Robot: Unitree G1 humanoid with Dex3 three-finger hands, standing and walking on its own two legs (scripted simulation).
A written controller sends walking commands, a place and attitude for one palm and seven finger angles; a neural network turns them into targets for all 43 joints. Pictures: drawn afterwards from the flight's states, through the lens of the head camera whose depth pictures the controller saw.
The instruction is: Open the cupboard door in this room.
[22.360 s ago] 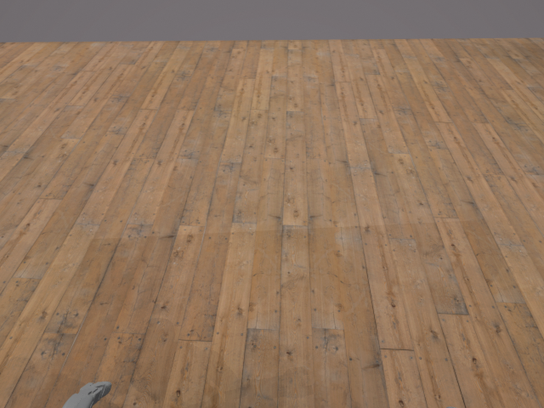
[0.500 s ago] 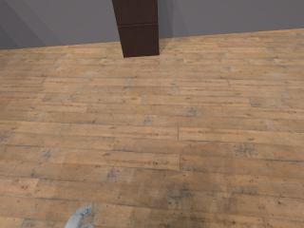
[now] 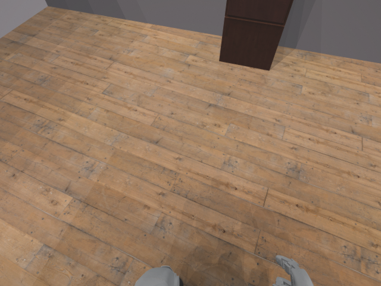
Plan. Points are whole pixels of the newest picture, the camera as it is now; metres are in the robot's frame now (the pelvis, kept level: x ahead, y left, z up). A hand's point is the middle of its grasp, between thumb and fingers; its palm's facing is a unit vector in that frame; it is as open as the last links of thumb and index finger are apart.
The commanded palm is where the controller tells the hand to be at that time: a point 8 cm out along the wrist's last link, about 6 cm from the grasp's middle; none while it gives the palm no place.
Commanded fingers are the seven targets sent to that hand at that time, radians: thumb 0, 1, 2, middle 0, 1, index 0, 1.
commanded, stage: turn or walk to find it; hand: left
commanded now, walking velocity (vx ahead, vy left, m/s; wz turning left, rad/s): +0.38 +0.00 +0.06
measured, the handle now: out of the picture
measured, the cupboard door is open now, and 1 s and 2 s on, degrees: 0 0 0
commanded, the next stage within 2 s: stand and wait in 1.16 s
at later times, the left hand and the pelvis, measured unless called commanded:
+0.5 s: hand (163, 183) +0.37 +0.13 -0.13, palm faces -0.05 -0.97 -0.25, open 7.4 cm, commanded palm none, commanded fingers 0.00 0.90 0.90 -0.20 -0.30 -0.20 -0.30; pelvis +0.22 -0.05 +0.00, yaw +0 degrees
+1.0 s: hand (170, 209) +0.31 +0.10 -0.15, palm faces +0.23 -0.96 -0.15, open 7.3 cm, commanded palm none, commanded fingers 0.00 0.90 0.90 -0.20 -0.30 -0.20 -0.30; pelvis +0.42 -0.04 +0.02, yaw +5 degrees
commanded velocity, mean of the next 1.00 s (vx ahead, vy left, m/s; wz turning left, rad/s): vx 0.38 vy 0.00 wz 0.06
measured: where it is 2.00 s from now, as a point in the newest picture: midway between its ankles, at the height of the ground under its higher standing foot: (211, 193)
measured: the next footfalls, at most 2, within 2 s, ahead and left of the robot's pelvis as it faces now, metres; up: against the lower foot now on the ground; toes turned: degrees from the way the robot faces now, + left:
right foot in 0.46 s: +0.37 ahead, -0.15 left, +0.00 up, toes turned -8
left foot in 1.02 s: +0.53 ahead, +0.09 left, +0.00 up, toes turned +14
